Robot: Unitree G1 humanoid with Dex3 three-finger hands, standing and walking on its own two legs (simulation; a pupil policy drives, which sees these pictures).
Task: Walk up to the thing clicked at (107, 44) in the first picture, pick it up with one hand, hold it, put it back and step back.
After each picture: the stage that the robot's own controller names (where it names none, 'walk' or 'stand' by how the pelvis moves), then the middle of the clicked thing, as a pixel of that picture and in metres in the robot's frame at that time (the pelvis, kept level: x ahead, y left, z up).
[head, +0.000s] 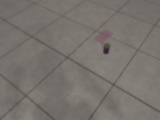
stand; (106, 48) +1.24 -0.28 -0.72
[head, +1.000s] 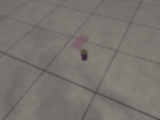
walk; (84, 55) +1.15 +0.06 -0.70
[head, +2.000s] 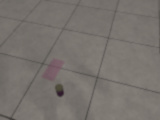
walk; (59, 90) +0.68 +0.24 -0.71
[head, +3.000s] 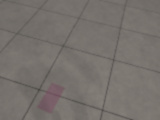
walk; out of the picture +0.38 +0.13 -0.70
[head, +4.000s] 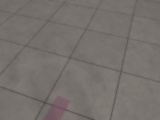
stand; out of the picture +0.32 +0.14 -0.72
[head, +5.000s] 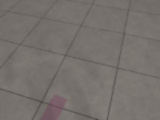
stand; out of the picture +0.30 +0.16 -0.72
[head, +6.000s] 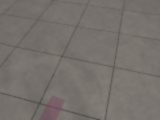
stand; out of the picture +0.30 +0.17 -0.73
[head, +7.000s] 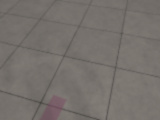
stand; out of the picture +0.30 +0.17 -0.73
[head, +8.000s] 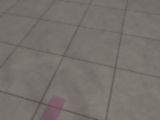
stand; out of the picture +0.30 +0.17 -0.73
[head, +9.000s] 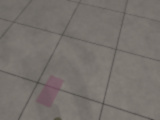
go down; out of the picture +0.33 +0.16 -0.69
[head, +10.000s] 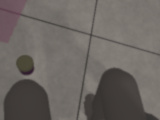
go down; (26, 66) +0.41 +0.16 -0.29
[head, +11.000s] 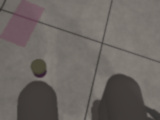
close in; (39, 69) +0.41 +0.15 -0.31
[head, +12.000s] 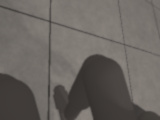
close in; out of the picture +0.42 +0.19 -0.23
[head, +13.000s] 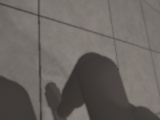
close; out of the picture +0.41 +0.20 -0.23
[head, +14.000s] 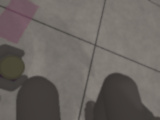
lift; (11, 70) +0.34 +0.23 -0.11
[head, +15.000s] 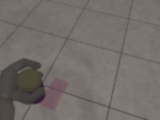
hold; (32, 87) +0.31 +0.17 +0.04
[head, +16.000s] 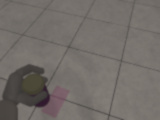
hold; (37, 91) +0.31 +0.16 +0.02
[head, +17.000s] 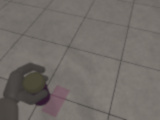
hold; (37, 89) +0.32 +0.16 +0.02
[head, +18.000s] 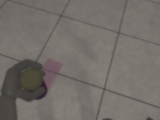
crouch; (35, 85) +0.34 +0.16 -0.05
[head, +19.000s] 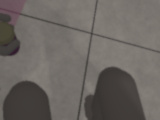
lower; (6, 40) +0.47 +0.19 -0.10
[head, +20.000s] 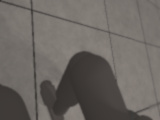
lower; out of the picture +0.43 +0.22 -0.24
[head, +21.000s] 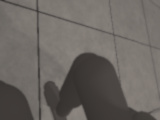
lower; out of the picture +0.43 +0.22 -0.24
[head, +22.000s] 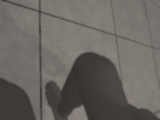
lower; out of the picture +0.43 +0.21 -0.23
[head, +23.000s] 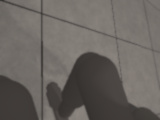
lower; out of the picture +0.42 +0.21 -0.23
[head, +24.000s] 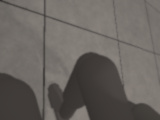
open; out of the picture +0.40 +0.18 -0.23
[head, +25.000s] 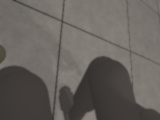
stand; out of the picture +0.39 +0.18 -0.22
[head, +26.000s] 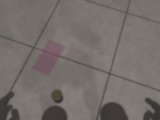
walk; (57, 96) +0.37 +0.13 -0.51
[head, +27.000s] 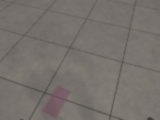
stand; out of the picture +0.33 +0.12 -0.66
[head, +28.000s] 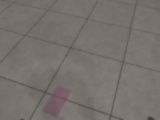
stand; out of the picture +0.33 +0.13 -0.67
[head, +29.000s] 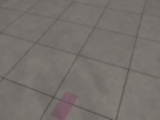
stand; out of the picture +0.35 +0.12 -0.72
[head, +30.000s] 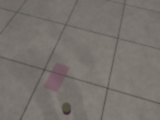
walk; (66, 109) +0.40 +0.08 -0.70
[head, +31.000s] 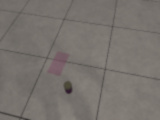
walk; (68, 87) +0.62 +0.15 -0.70
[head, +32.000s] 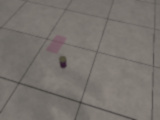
stand; (63, 62) +0.93 +0.18 -0.70
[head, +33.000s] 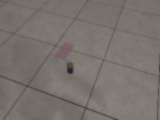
stand; (70, 68) +0.96 +0.12 -0.72
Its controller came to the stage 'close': yes
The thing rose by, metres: 0.73
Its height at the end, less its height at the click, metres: +0.00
